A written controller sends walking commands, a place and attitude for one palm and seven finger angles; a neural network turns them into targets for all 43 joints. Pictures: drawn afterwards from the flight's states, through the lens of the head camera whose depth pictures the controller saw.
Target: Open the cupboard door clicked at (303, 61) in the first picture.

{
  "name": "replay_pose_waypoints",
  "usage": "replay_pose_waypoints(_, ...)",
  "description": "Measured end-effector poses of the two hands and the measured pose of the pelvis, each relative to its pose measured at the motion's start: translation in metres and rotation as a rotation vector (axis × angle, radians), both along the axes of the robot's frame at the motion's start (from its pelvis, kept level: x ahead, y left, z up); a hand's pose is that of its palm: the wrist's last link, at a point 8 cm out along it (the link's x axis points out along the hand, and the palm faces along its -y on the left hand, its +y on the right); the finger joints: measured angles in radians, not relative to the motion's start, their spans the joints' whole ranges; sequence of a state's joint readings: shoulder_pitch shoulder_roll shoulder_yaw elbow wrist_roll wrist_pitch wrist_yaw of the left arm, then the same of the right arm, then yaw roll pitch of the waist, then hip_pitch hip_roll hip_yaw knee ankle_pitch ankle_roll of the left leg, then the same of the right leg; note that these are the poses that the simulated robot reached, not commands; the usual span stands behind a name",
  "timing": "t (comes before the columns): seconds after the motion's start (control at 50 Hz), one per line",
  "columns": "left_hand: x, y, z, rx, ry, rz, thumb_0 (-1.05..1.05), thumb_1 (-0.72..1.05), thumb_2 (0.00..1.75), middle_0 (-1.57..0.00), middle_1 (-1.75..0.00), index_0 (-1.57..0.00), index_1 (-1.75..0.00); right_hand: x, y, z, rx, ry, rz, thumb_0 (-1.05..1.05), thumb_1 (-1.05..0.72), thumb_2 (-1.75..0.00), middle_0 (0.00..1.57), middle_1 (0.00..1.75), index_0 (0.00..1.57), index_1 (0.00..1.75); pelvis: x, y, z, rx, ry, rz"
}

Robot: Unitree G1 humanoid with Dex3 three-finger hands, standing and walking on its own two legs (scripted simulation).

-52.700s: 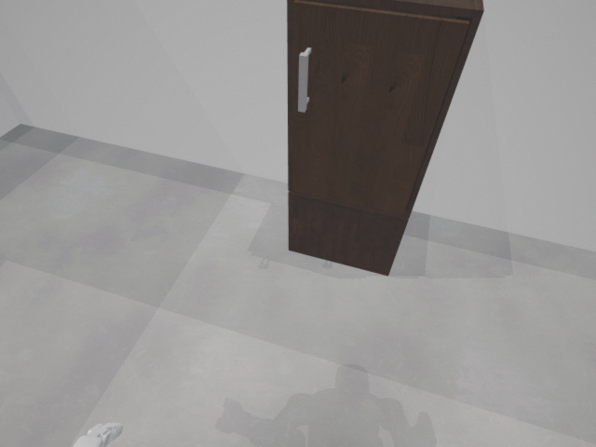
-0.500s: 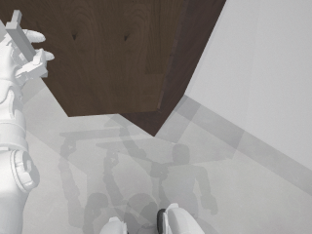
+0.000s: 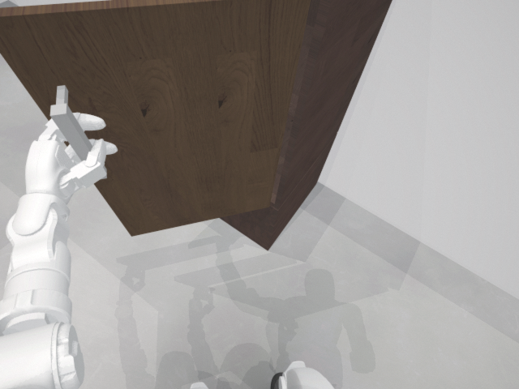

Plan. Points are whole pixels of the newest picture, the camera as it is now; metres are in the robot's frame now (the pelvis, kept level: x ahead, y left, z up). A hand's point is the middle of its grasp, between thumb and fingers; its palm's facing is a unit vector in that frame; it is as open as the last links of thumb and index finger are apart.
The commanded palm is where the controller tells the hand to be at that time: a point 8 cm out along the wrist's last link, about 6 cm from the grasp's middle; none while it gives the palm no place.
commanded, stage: pull the door open along its arc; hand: left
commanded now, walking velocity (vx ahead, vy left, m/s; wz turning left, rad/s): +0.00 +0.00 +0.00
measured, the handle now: (82, 136) +0.49 +0.25 +0.07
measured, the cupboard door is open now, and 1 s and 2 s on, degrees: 50 84 85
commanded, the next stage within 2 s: open thumb and fingers to let go in 0.52 s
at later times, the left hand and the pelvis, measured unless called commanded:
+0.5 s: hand (170, 261) +0.28 +0.10 +0.07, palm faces +0.43 -0.91 +0.01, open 6.1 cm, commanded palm +0.22 +0.16 +0.07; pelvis +0.00 -0.02 +0.01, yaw +2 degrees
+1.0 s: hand (180, 263) +0.28 +0.09 +0.08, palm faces +0.47 -0.88 -0.02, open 9.6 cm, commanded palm +0.23 +0.14 +0.07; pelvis -0.01 -0.06 +0.01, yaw +5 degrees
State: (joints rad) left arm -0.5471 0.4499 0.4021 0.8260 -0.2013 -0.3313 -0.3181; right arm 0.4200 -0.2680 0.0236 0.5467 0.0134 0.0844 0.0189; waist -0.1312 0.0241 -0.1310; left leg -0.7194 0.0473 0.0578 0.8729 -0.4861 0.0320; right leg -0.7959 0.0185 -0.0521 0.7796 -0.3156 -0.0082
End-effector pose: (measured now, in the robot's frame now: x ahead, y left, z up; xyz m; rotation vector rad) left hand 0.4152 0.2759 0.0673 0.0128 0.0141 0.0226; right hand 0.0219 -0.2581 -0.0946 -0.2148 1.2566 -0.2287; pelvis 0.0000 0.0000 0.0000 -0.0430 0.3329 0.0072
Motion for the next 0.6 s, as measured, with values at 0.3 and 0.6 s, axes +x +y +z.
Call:
replay_pose_waypoints(0.3,-0.130,-0.081,0.002,-0.052,-0.026,0.283,0.02,0.69,0.71,-0.38,-1.34,-0.37,-1.33,0.133,0.036,0.016,0.127,-0.387,0.184,0.01,-0.90,-0.90,0.20,0.30,0.20,0.30,0.001,-0.003,0.009,0.027,-0.108,0.007)
replay_pose_waypoints(0.6,-0.179,-0.145,0.008,-0.004,0.024,0.470,0.03,0.68,0.74,-0.35,-1.29,-0.37,-1.34,0.170,0.033,0.020,0.124,-0.446,0.278,0.01,-0.90,-0.90,0.20,0.30,0.20,0.30,0.005,-0.034,0.010,0.051,-0.186,0.054)
